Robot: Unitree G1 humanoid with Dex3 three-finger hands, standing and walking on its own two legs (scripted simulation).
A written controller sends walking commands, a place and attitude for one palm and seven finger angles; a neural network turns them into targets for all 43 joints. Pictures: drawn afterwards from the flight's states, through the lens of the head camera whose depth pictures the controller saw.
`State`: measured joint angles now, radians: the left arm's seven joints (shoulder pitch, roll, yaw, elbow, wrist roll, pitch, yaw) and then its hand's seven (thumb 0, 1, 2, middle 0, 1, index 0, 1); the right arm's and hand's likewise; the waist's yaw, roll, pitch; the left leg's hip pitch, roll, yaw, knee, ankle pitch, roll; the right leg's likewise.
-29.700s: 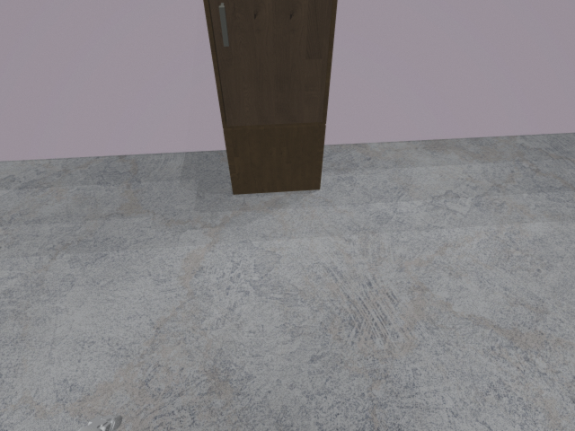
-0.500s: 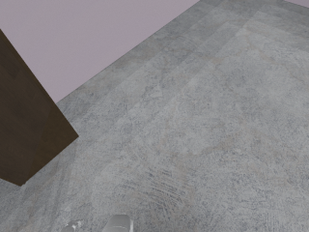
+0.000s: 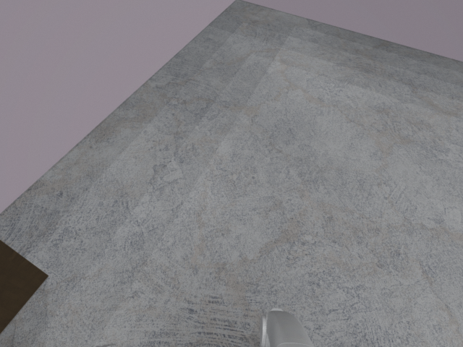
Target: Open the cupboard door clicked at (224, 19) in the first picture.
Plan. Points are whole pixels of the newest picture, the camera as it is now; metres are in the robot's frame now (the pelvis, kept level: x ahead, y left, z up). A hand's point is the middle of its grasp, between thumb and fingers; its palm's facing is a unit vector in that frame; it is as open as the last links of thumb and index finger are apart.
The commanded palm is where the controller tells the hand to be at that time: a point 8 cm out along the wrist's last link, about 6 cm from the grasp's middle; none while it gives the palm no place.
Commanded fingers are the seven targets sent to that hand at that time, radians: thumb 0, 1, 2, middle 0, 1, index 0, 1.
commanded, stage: walk to a spot facing it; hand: left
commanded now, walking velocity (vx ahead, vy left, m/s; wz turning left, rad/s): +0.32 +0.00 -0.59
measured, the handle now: out of the picture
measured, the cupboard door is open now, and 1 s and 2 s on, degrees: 41 41 41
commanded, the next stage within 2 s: turn to face it in 1.16 s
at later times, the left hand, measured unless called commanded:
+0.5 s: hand (185, 269) +0.29 +0.11 -0.16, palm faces -0.20 -0.95 -0.24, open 7.2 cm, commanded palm none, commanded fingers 0.00 0.90 0.90 -0.20 -0.30 -0.20 -0.30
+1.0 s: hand (214, 175) +0.58 +0.07 -0.18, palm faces -0.33 -0.94 -0.12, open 7.4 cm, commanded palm none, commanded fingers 0.00 0.90 0.90 -0.20 -0.30 -0.20 -0.30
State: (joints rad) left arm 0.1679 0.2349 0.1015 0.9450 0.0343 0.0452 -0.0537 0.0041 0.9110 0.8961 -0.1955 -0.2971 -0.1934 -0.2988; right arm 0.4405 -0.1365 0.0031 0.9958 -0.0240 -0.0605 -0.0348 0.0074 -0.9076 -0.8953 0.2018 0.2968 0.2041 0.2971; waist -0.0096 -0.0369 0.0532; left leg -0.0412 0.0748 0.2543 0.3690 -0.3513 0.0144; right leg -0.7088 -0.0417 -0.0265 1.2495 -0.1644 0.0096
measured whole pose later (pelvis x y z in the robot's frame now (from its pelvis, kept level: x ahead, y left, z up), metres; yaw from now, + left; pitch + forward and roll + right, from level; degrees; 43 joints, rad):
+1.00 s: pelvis +0.50 -0.09 +0.00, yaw -24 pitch +1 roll -2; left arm 0.29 0.15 0.07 1.04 0.03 -0.01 -0.01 0.00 0.91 0.90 -0.20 -0.30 -0.20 -0.30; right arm 0.28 -0.17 -0.04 1.03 -0.01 -0.09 -0.04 -0.01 -0.96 -0.89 0.20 0.30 0.21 0.30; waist 0.03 -0.03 0.06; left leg -0.16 0.00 0.22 0.42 -0.29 0.09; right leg -0.61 -0.07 0.02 1.28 -0.22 -0.01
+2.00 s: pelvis +0.81 -0.21 -0.01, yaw -14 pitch +2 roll -1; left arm 0.12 0.23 0.07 0.92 0.02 0.04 0.01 0.00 0.91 0.90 -0.20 -0.30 -0.20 -0.30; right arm 0.20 -0.21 -0.03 0.96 -0.02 0.01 -0.01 0.01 -0.91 -0.90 0.20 0.30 0.20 0.30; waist -0.01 -0.01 0.10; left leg -0.33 0.00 0.05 0.55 -0.25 0.05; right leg -0.52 -0.08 0.02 1.16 -0.40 0.10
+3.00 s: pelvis +0.81 -0.30 -0.01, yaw +22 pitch +1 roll +0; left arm 0.15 0.25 0.07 0.88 0.02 0.05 0.01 0.00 0.91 0.90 -0.20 -0.30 -0.20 -0.30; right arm 0.18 -0.22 -0.05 0.92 -0.02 0.05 0.02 0.01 -0.90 -0.89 0.20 0.30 0.21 0.30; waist -0.02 0.01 0.07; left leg -0.32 -0.02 -0.05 0.52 -0.22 0.01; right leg -0.43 -0.07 0.00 0.86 -0.41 0.09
